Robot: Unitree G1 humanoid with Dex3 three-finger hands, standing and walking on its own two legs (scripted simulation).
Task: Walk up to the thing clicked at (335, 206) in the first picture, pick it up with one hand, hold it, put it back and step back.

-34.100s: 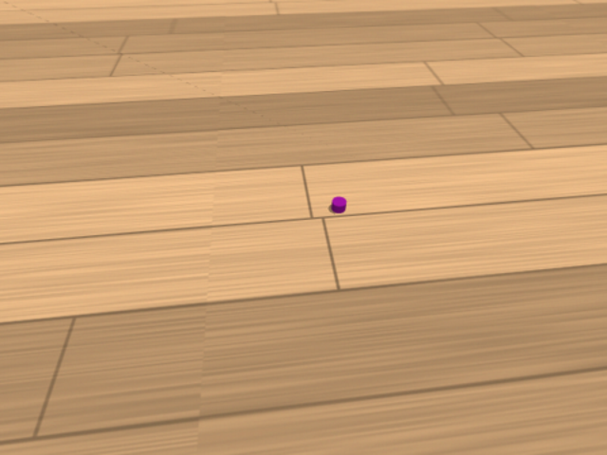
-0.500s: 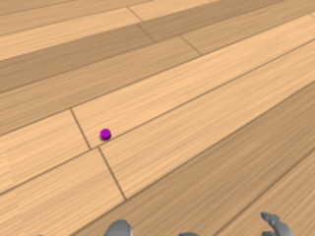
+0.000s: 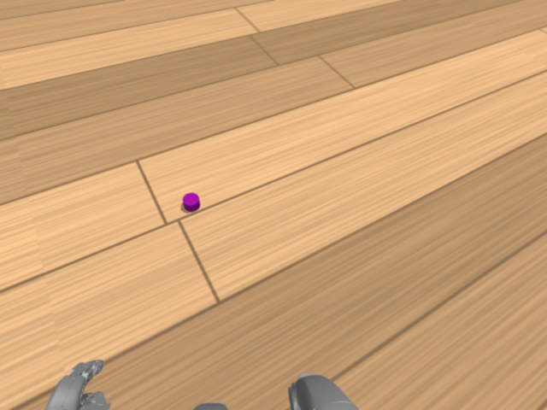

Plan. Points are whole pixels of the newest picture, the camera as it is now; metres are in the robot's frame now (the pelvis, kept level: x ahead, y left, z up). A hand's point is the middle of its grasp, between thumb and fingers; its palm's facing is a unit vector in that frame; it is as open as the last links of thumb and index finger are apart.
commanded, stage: step back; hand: left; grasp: from above
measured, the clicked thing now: (191, 202) +0.97 +0.31 -0.74
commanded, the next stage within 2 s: stand in 1.18 s
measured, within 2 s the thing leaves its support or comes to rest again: neither
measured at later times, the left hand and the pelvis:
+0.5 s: hand out of the picture -0.03 +0.25 -0.14, palm faces +0.01 -0.91 -0.41, open 7.4 cm; pelvis -0.10 -0.03 +0.00, yaw -1 degrees
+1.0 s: hand out of the picture +0.03 +0.22 -0.14, palm faces +0.03 -0.93 -0.35, open 7.3 cm; pelvis -0.06 -0.03 +0.00, yaw +2 degrees
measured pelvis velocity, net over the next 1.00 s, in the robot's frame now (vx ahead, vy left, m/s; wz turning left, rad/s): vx -0.06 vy -0.03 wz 0.03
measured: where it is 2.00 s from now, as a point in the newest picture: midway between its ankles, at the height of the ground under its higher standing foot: outside the picture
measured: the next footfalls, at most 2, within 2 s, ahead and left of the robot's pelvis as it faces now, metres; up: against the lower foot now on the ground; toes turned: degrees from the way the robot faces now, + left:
right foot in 0.20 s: -0.07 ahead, -0.17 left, +0.00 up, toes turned -1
left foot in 0.48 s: -0.04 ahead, +0.10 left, +0.00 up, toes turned -4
